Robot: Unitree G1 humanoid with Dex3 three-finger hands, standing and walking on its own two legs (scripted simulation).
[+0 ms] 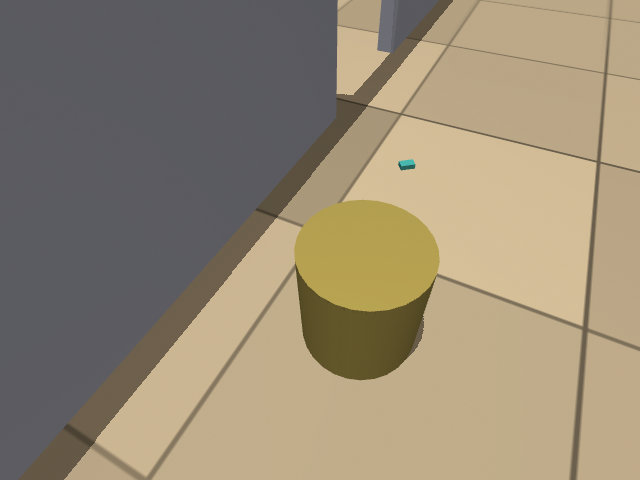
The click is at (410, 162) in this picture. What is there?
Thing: small brick
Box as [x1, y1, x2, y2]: [398, 159, 415, 169]
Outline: 415,164 412,159 399,161 398,163 400,169 414,168
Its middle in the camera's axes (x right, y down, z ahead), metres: +0.42 -0.38 +1.98
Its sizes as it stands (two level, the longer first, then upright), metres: 0.072 0.042 0.026
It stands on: the floor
